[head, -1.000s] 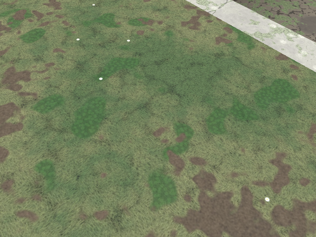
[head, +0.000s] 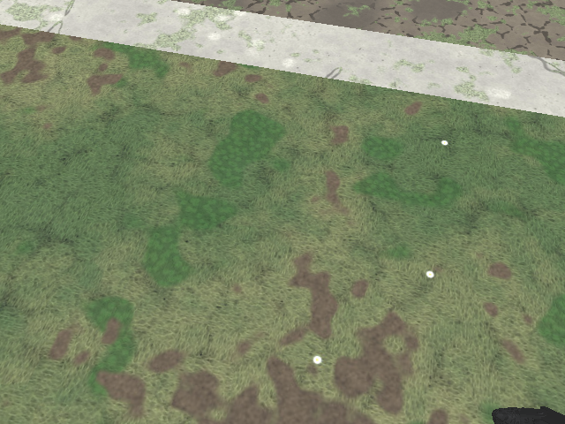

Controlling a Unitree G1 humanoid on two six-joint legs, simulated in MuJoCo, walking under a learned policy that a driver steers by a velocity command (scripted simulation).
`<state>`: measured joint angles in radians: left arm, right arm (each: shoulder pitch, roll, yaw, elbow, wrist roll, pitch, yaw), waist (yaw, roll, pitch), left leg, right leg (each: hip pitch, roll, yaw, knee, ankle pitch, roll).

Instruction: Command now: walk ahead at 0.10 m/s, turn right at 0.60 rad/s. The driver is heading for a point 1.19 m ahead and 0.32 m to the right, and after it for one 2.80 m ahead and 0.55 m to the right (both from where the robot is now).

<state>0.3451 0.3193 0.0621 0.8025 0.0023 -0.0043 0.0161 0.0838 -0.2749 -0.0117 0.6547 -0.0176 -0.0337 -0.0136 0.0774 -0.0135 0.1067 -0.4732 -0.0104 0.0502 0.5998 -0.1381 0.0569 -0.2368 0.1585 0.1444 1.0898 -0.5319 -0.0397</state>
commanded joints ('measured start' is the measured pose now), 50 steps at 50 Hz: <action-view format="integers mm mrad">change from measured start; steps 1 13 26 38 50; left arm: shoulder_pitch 55 -137 -47 101 -20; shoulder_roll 113 46 106 133 31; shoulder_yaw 31 -2 19 30 -9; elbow -55 -157 -131 -40 -25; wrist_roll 24 16 11 20 45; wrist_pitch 26 78 -5 -57 -44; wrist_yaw -12 -69 -29 -22 -60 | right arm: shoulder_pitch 98 97 111 -48 270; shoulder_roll -72 -155 -126 -93 -86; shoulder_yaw -24 -58 -72 -55 -54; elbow -47 -5 -4 -47 104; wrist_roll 7 -15 -29 -8 3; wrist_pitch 16 33 40 6 -56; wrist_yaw -15 -4 48 54 29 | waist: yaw -57 -77 -76 -5 -75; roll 84 171 -77 -103 117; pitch -221 -160 -71 -26 -72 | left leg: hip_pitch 358 176 -207 -40 413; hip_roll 345 314 66 43 219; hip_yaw -330 -26 -49 -27 -277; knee -251 -323 379 -13 -425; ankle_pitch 358 -15 -89 -78 98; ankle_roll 168 142 -92 -55 115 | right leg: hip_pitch -235 -86 130 162 -383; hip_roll -102 -162 -299 -347 -198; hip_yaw -51 -185 222 222 -99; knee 219 -263 -940 -869 3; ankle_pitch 38 148 107 352 292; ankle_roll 36 33 -185 -183 -22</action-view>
